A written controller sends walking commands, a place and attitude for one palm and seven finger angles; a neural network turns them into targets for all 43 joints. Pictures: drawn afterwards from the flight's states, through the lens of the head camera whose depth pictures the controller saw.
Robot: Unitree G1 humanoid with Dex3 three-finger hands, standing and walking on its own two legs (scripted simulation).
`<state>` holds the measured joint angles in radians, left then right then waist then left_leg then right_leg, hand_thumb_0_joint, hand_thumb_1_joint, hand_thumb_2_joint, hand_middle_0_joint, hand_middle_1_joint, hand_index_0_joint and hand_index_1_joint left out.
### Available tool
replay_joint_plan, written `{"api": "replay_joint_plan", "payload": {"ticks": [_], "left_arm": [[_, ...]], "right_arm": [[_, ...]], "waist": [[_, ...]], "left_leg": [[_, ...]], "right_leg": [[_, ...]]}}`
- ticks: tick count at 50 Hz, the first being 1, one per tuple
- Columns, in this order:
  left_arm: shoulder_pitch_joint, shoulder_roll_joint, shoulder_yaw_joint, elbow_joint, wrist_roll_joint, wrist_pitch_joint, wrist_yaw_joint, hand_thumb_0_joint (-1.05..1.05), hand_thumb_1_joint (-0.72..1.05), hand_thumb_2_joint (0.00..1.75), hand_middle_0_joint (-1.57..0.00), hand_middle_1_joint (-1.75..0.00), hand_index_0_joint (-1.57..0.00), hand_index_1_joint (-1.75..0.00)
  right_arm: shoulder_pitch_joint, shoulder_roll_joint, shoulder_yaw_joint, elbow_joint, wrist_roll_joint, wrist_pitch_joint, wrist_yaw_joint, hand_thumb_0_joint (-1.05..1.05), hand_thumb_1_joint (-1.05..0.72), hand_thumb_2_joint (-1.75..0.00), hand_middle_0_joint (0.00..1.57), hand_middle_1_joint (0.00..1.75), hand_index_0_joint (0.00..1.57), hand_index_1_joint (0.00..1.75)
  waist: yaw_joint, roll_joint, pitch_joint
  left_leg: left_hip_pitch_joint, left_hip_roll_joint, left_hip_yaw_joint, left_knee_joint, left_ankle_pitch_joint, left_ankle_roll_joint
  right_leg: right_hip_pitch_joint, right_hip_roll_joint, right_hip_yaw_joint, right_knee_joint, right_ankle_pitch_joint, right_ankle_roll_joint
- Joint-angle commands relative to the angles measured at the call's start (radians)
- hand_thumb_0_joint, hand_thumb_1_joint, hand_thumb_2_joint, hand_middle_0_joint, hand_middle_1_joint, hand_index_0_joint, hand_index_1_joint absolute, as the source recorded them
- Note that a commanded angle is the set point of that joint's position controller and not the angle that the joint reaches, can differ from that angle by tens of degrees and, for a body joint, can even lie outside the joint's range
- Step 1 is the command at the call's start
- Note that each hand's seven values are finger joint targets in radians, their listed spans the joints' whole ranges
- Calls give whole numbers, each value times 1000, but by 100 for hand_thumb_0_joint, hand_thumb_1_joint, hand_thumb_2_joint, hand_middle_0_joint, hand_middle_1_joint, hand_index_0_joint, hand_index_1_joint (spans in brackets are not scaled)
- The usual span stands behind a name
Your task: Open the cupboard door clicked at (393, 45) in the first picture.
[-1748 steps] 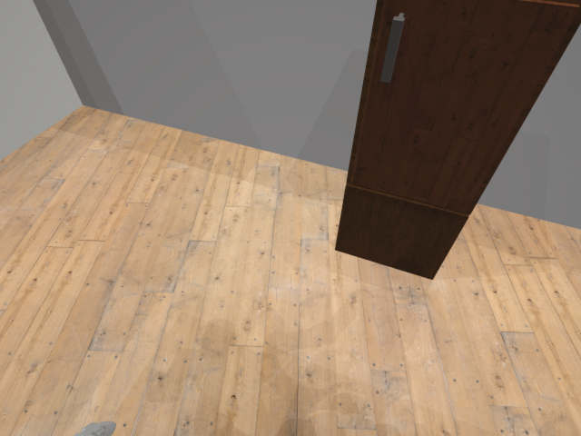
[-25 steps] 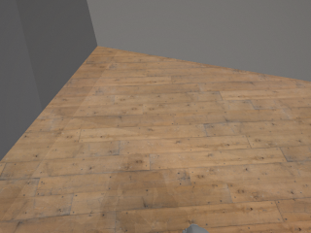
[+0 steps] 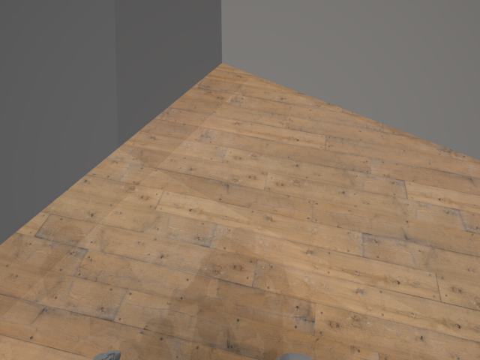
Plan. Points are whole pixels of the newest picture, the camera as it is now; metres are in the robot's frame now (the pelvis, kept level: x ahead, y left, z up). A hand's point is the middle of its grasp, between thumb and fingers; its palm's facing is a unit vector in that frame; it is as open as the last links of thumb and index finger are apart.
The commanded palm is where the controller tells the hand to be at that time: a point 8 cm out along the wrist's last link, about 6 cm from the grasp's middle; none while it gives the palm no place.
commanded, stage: turn to face it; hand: left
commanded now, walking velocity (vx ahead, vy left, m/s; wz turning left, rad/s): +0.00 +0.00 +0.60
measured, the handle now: out of the picture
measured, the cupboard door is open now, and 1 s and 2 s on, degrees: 51 51 51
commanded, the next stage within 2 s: none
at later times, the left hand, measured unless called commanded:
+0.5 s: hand out of the picture -0.01 +0.15 -0.17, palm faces +0.39 -0.89 -0.24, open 7.4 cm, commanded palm none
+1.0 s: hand out of the picture +0.05 +0.12 -0.14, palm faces +0.59 -0.76 -0.27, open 7.4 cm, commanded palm none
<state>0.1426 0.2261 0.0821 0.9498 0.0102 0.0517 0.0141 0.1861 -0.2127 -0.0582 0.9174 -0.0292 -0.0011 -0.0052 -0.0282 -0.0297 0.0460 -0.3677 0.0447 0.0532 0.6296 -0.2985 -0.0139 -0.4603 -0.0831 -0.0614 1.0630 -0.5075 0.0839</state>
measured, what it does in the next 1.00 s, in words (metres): steps to the right, turning left: right foot, then left foot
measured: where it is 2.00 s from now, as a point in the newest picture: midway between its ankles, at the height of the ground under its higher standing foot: outside the picture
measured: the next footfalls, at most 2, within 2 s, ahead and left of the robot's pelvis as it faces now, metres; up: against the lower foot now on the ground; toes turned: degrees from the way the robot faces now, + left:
right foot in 0.12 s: +0.07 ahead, -0.14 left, +0.00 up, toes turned +1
left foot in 0.50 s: +0.05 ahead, +0.07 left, +0.00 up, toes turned +27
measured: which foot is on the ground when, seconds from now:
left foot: down 0.00-0.12, up 0.14-0.48, down 0.50-0.82, up 0.84-1.00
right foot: up 0.00-0.10, down 0.12-0.48, up 0.50-0.80, down 0.82-1.00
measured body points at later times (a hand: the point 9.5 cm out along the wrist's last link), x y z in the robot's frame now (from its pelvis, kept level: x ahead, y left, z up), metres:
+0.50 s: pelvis +0.05 -0.05 +0.00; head +0.10 -0.02 +0.44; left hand -0.03 +0.20 -0.15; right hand +0.27 -0.22 -0.13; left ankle +0.02 +0.05 -0.73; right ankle +0.03 -0.15 -0.72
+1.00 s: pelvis +0.09 -0.10 +0.01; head +0.14 -0.08 +0.46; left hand +0.02 +0.16 -0.12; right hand +0.30 -0.27 -0.14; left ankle +0.00 +0.00 -0.65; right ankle +0.14 -0.19 -0.72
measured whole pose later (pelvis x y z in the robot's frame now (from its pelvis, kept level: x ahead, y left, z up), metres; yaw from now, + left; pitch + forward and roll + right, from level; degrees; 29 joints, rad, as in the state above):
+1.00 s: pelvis +0.09 -0.10 +0.01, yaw +38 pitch +0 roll +3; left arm 0.17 0.18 0.04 0.86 0.02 0.02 0.02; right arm 0.17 -0.26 -0.09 0.93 -0.01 0.08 0.03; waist -0.04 0.00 0.10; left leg -0.47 0.01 0.05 1.04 -0.47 -0.07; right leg -0.23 -0.12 -0.14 0.55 -0.31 0.00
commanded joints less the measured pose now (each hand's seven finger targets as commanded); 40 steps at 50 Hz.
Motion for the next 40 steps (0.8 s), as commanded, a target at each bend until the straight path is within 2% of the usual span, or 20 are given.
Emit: {"api": "replay_joint_plan", "payload": {"ticks": [1,3,4,5,6,8,11,18,21,22,23,24,25,26,27,30,36,38,39,40], "left_arm": [[14,48,4,-105,-4,-39,-7,0,90,90,-20,-30,-20,-30],[106,61,9,-87,-1,-47,-8,0,90,90,-20,-30,-20,-30],[155,94,17,-83,4,-55,-5,0,90,90,-20,-30,-20,-30],[185,183,36,-86,21,-66,5,0,90,90,-20,-30,-20,-30],[174,255,39,-102,25,-63,9,0,90,90,-20,-30,-20,-30],[110,188,26,-119,18,-66,21,0,90,90,-20,-30,-20,-30],[88,128,5,-124,15,-75,17,0,90,90,-20,-30,-20,-30],[188,177,21,-86,17,-77,19,0,90,90,-20,-30,-20,-30],[159,190,29,-88,13,-76,15,0,90,90,-20,-30,-20,-30],[140,188,31,-89,8,-76,12,0,90,90,-20,-30,-20,-30],[122,174,27,-107,1,-74,6,0,90,90,-20,-30,-20,-30],[93,106,10,-152,-8,-69,-4,0,90,90,-20,-30,-20,-30],[45,114,4,-195,5,-52,6,0,90,90,-20,-30,-20,-30],[3,109,7,-195,7,-42,12,0,90,90,-20,-30,-20,-30],[-6,107,9,-173,6,-39,12,0,90,90,-20,-30,-20,-30],[54,97,15,-130,7,-23,-3,0,90,90,-20,-30,-20,-30],[61,75,11,-144,6,-29,-8,0,90,90,-20,-30,-20,-30],[110,83,14,-138,4,-40,-7,0,90,90,-20,-30,-20,-30],[149,111,22,-132,6,-49,-2,0,90,90,-20,-30,-20,-30],[185,194,39,-128,20,-61,9,0,90,90,-20,-30,-20,-30]], "right_arm": [[21,-217,-55,-55,-5,9,-14,0,-90,-90,20,30,20,30],[-45,-224,-61,-76,1,21,-8,0,-90,-90,20,30,20,30],[-68,-204,-60,-91,9,26,-3,0,-90,-90,20,30,20,30],[-66,-138,-51,-114,19,28,6,0,-90,-90,20,30,20,30],[-97,-112,-45,-142,17,30,16,0,-90,-90,20,30,20,30],[-116,-115,-49,-121,12,47,15,0,-90,-90,20,30,20,30],[-107,-83,-31,-96,13,51,29,0,-90,-90,20,30,20,30],[-179,-50,-7,-112,21,43,41,0,-90,-90,20,30,20,30],[-123,-74,-11,-110,18,37,34,0,-90,-90,20,30,20,30],[-72,-93,-19,-98,14,34,33,0,-90,-90,20,30,20,30],[13,-153,-35,-79,6,26,29,0,-90,-90,20,30,20,30],[90,-273,-68,-71,-1,21,22,0,-90,-90,20,30,20,30],[137,-313,-71,-56,10,33,17,0,-90,-90,20,30,20,30],[109,-292,-69,-65,10,26,5,0,-90,-90,20,30,20,30],[44,-261,-62,-83,9,23,-5,0,-90,-90,20,30,20,30],[-54,-215,-45,-99,4,17,-9,0,-90,-90,20,30,20,30],[-61,-225,-62,-91,-1,27,1,0,-90,-90,20,30,20,30],[-80,-220,-66,-97,3,31,2,0,-90,-90,20,30,20,30],[-91,-200,-64,-106,10,32,5,0,-90,-90,20,30,20,30],[-72,-136,-56,-122,20,32,10,0,-90,-90,20,30,20,30]], "waist": [[5,214,-122],[45,188,-119],[69,123,-118],[80,-142,-111],[99,-322,-79],[58,-205,-38],[31,-179,-65],[77,-183,-106],[36,-165,-121],[6,-132,-143],[-46,-17,-193],[-89,299,-219],[-93,238,-212],[-83,188,-176],[-53,223,-132],[13,174,-75],[19,210,-77],[49,204,-96],[72,139,-110],[89,-106,-136]], "left_leg": [[152,209,-245,-196,534,148],[72,164,-235,-161,388,113],[-12,110,-211,-106,240,71],[-194,-12,-90,81,-44,-1],[-241,-88,-30,369,-342,-30],[-256,-18,-98,630,-265,-28],[-237,-7,-36,534,-170,-56],[-112,-36,75,131,-139,-38],[26,-51,96,-23,-50,-11],[139,-52,92,-125,40,1],[342,37,9,-190,269,46],[499,346,-410,-215,683,221],[452,440,-437,-219,723,310],[381,387,-430,-235,590,291],[307,332,-388,-249,512,257],[180,218,-268,-270,410,185],[69,156,-295,-254,228,152],[11,127,-303,-196,227,124],[-47,83,-273,-133,172,84],[-214,-30,-163,65,-42,17]], "right_leg": [[60,38,6,-251,34,-4],[204,68,-32,-453,194,-9],[314,35,-10,-609,294,-18],[422,-194,235,-756,322,-87],[341,-413,418,-816,416,-206],[265,-359,336,-761,508,-239],[367,-239,59,-667,858,-182],[520,-272,-40,-592,1069,-179],[451,-281,-84,-509,1044,-155],[391,-265,-116,-424,984,-124],[226,-242,-146,-256,793,-75],[-89,-77,-155,3,14,8],[-153,-47,-22,128,-170,1],[-185,-49,28,151,-121,6],[-183,-58,59,149,-57,9],[-86,-33,58,59,60,9],[116,50,0,-290,96,-7],[245,69,-9,-462,194,-14],[348,36,13,-602,268,-22],[483,-182,243,-744,265,-87]]}}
